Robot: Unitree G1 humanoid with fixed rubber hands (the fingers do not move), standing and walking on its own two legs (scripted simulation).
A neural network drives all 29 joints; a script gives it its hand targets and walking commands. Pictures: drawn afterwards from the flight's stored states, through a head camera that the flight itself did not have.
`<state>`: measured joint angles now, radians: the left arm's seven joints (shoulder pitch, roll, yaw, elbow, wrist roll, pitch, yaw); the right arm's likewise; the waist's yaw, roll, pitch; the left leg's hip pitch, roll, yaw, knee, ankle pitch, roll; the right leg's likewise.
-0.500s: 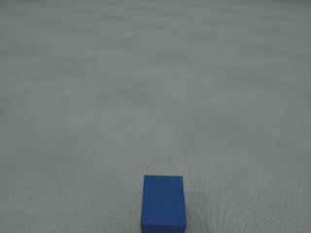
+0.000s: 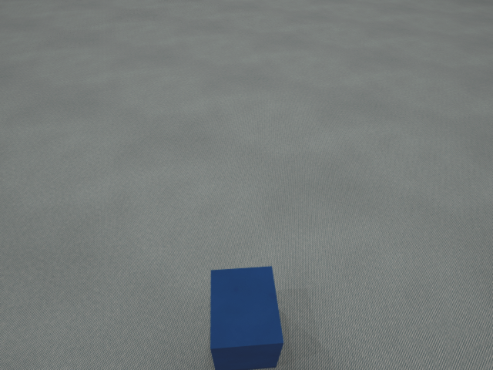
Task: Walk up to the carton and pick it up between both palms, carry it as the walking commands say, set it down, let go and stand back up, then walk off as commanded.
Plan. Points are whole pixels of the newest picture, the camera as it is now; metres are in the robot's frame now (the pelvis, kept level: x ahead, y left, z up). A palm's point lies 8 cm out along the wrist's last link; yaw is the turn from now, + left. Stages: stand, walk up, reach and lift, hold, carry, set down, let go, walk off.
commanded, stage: walk off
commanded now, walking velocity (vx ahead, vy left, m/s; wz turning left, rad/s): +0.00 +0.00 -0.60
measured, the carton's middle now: (243, 319) +0.45 +0.01 -0.63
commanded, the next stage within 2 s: stand in 1.80 s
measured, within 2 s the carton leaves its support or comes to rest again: neither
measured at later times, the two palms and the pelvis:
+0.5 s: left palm out of the picture +0.10 +0.20 -0.12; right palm out of the picture +0.00 -0.32 -0.12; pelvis -0.02 -0.04 +0.01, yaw -18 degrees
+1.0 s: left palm (187, 362) +0.19 +0.11 -0.13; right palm out of the picture -0.15 -0.27 -0.14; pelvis -0.04 -0.04 -0.01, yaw -38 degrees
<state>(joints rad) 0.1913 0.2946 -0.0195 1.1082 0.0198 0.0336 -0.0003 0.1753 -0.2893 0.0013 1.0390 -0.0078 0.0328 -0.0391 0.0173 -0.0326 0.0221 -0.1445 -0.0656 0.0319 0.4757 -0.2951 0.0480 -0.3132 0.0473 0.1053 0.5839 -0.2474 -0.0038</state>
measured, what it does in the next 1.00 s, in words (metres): steps on the spot, turning right: left foot, then right foot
